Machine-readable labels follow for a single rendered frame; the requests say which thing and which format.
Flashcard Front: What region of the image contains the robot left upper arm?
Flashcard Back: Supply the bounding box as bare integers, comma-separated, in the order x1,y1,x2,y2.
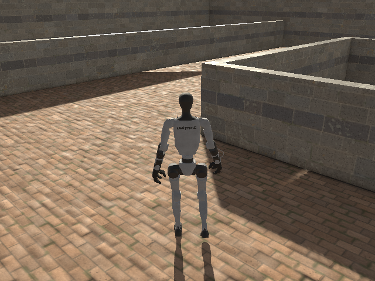
159,118,174,152

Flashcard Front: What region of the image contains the robot left shin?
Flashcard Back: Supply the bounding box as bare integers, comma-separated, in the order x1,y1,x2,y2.
172,192,181,229

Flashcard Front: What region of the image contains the robot head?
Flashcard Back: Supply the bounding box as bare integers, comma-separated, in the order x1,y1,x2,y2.
176,92,196,121

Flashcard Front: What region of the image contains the robot right forearm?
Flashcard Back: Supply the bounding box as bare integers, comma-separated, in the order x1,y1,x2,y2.
209,141,221,164

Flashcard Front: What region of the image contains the robot right hand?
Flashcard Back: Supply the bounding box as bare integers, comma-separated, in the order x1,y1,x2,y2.
209,162,222,174

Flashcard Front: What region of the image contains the robot left forearm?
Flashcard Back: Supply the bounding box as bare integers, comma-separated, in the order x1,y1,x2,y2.
154,143,165,170

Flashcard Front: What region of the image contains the robot right upper arm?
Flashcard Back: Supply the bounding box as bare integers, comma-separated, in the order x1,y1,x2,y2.
199,118,215,149

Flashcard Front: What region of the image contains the robot left hand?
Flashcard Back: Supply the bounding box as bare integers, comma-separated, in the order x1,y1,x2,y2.
152,169,166,184

